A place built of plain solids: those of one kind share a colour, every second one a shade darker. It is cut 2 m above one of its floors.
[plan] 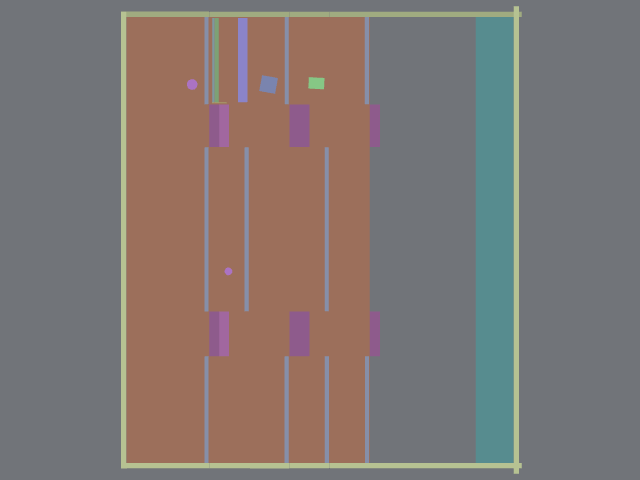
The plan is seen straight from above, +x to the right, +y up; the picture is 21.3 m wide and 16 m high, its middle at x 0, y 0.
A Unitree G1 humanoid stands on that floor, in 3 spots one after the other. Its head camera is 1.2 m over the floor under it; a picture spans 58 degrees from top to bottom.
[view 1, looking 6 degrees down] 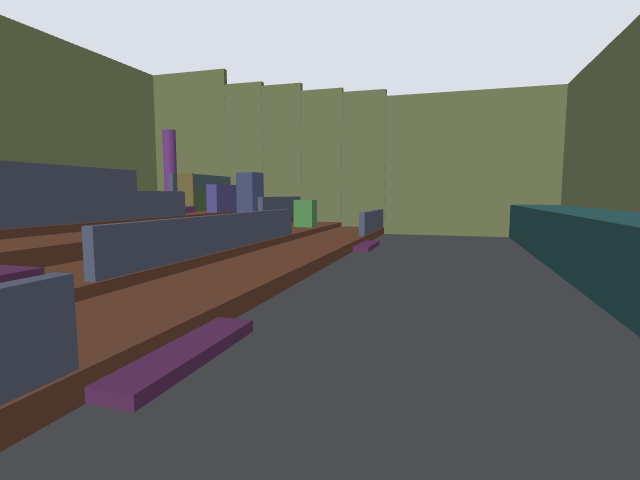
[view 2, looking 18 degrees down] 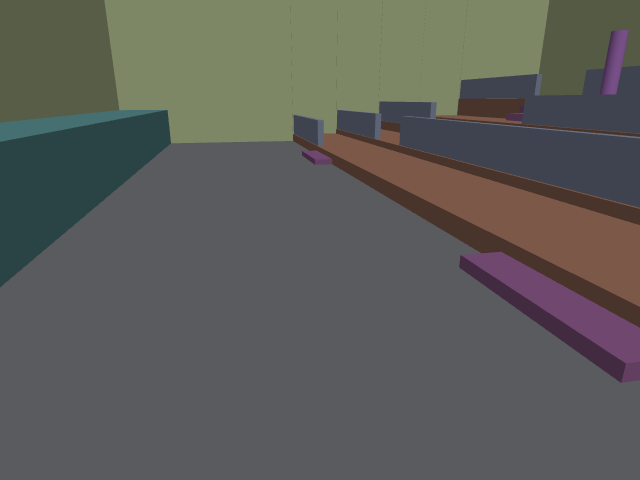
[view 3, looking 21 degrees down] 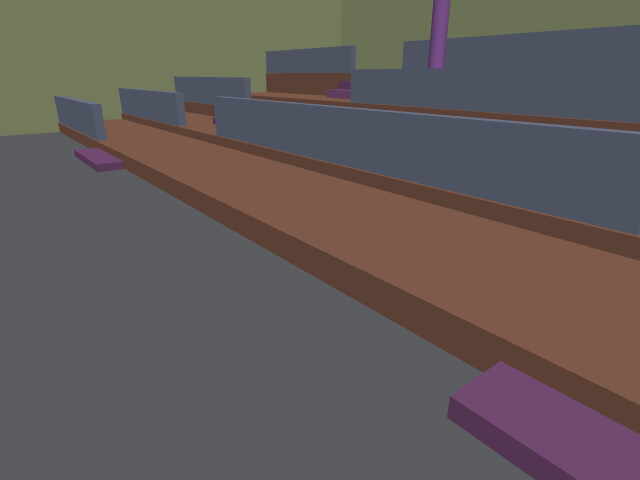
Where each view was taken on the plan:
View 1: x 3.65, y -5.76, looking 107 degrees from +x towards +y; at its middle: floor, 9.54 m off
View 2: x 3.65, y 5.84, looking -102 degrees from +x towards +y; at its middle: ground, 3.88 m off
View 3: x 3.16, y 3.81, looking -128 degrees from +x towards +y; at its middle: floor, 2.78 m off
